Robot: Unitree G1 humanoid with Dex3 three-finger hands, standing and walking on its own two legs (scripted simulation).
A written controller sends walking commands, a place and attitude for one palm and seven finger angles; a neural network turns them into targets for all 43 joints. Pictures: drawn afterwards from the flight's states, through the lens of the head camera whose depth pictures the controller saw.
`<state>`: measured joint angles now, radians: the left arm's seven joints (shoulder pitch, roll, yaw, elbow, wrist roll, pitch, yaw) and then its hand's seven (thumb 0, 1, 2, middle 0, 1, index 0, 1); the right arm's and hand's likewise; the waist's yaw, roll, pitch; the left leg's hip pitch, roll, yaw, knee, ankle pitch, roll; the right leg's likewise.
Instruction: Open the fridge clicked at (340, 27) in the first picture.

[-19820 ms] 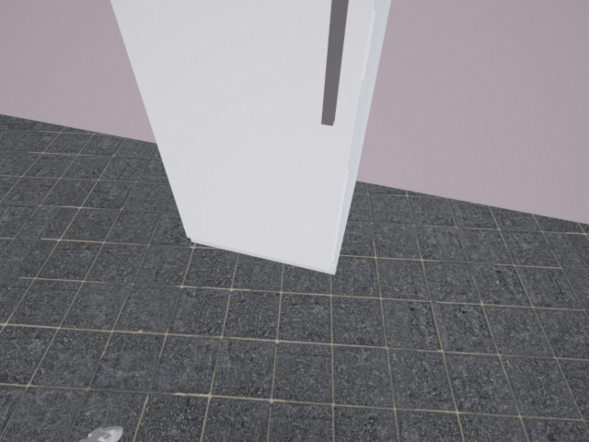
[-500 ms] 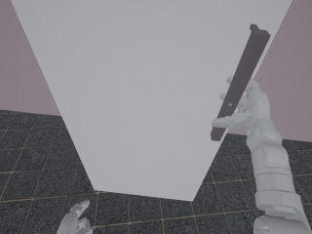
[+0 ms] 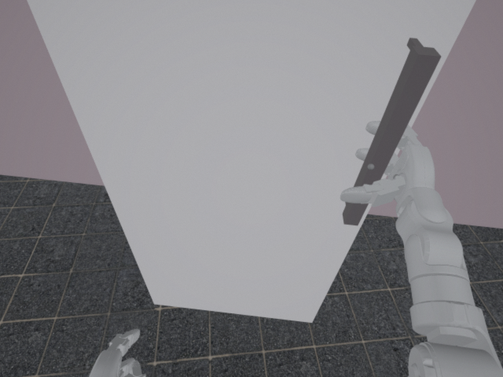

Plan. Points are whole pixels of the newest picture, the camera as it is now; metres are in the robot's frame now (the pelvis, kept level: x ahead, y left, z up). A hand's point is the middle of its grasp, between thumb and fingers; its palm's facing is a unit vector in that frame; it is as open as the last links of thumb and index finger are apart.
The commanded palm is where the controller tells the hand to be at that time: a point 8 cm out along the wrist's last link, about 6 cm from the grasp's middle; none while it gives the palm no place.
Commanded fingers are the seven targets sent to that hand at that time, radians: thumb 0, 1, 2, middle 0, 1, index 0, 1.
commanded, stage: slide the fingers in behind the handle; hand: right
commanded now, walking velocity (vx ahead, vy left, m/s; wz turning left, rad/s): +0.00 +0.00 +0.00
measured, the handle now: (376, 147) +0.46 -0.18 +0.17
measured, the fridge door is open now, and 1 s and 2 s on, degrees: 0 0 8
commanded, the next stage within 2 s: grip the handle and tug to test in 0.08 s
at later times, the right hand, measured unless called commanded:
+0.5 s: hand (370, 166) +0.40 -0.15 +0.17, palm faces +0.08 +1.00 +0.00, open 11.6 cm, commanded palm +0.37 -0.19 +0.17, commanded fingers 0.00 -0.29 -0.64 0.38 1.31 0.38 1.31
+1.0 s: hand (370, 164) +0.40 -0.15 +0.17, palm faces +0.07 +1.00 +0.00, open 6.1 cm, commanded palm +0.37 -0.19 +0.17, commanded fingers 0.00 -0.90 -0.90 0.45 1.40 0.45 1.40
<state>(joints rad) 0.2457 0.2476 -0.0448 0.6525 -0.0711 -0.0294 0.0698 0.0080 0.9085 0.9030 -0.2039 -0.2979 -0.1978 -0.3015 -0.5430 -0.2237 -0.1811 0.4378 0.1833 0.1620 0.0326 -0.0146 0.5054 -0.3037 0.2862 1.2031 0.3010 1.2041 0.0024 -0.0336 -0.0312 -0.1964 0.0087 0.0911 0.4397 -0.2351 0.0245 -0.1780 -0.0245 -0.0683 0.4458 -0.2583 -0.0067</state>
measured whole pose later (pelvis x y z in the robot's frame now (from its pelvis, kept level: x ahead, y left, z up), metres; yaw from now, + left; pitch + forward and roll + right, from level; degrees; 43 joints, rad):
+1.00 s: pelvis +0.00 +0.00 +0.00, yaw -1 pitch +0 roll +0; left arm 0.23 0.24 -0.05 0.66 -0.06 -0.03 0.06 0.01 0.91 0.90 -0.20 -0.30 -0.20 -0.30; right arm -0.57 -0.20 -0.15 0.45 0.17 0.17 0.02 0.00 -0.63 -0.78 0.37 1.38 0.37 1.37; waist -0.02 -0.03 -0.03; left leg -0.19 0.02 0.10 0.43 -0.24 0.02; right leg -0.18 -0.01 -0.05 0.44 -0.26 -0.01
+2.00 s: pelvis +0.03 +0.00 +0.00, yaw +0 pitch -1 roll +0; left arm 0.14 0.21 -0.07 0.55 -0.04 0.05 0.03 0.01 0.91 0.90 -0.20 -0.30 -0.20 -0.30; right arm -0.05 -0.15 -0.09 -0.25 0.19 0.38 0.02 -0.01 -0.63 -0.72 0.33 1.37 0.30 1.36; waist -0.04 -0.05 -0.08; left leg -0.12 0.01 0.09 0.43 -0.28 0.02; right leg -0.10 -0.02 -0.06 0.42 -0.30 0.00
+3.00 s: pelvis -0.09 +0.13 -0.01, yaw -18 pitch +1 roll +0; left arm 0.18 0.12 0.02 0.64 0.03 -0.12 0.06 0.01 0.91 0.90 -0.20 -0.30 -0.20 -0.30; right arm 0.11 -0.25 0.03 -0.51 0.02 -0.05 -0.05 -0.12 -0.57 -0.72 0.41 1.35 0.14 1.25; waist 0.06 0.00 0.11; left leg -0.36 -0.03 -0.05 0.66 -0.38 -0.01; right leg -0.38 -0.04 0.21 0.48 -0.14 0.08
